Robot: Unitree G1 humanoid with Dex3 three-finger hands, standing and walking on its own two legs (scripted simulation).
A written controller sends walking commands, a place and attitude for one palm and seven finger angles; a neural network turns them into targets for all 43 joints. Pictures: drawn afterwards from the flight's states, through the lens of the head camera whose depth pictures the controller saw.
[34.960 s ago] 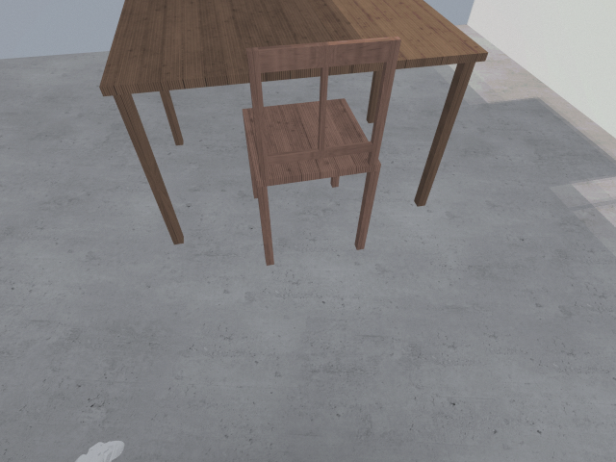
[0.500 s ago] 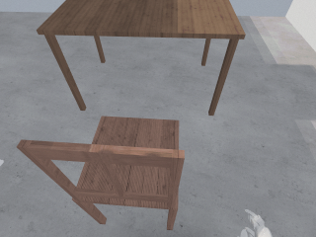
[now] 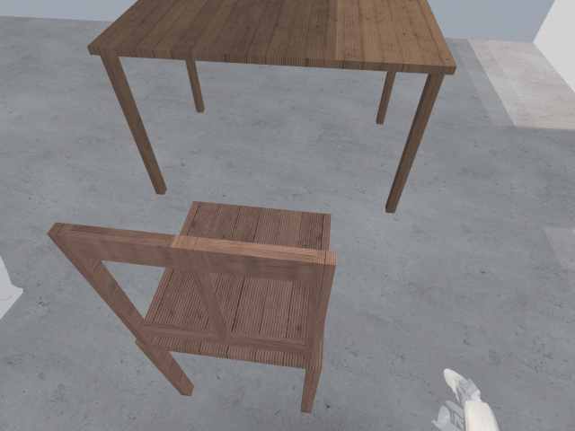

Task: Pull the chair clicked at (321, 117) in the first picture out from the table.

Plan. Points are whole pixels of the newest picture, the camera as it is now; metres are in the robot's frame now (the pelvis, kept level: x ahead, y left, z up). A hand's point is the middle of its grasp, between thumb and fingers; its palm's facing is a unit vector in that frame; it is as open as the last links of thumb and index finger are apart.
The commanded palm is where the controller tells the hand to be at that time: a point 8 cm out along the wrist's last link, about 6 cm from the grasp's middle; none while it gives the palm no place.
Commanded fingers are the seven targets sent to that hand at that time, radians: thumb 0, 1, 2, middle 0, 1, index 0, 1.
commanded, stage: step back with the hand held close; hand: left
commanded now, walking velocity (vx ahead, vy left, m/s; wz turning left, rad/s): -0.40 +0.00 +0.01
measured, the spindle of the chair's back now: (211, 305) +0.33 +0.16 -0.09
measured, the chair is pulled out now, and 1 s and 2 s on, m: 0.68 0.68 0.68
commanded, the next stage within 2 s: stop stepping back and stand still in 0.84 s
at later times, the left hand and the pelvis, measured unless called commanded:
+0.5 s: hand (24, 336) +0.16 +0.25 +0.18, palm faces +0.43 -0.74 -0.52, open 7.4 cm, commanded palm +0.09 +0.29 +0.19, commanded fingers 0.00 0.90 0.90 -0.20 -0.30 -0.20 -0.30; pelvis -0.04 -0.01 +0.00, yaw +1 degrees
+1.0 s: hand out of the picture +0.06 +0.23 +0.19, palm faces +0.43 -0.75 -0.50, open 7.4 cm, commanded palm -0.01 +0.27 +0.19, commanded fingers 0.00 0.90 0.90 -0.20 -0.30 -0.20 -0.30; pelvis -0.16 -0.03 +0.00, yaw -2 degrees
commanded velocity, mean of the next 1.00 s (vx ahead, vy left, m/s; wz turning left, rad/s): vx -0.35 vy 0.01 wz -0.04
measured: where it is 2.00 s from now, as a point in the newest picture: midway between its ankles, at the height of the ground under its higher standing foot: outside the picture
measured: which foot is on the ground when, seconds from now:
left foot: down 0.00-0.48, up 0.50-0.68, down 0.70-1.00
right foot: down 0.00-0.18, up 0.20-0.24, down 0.26-0.70, up 0.72-0.94, down 0.96-1.00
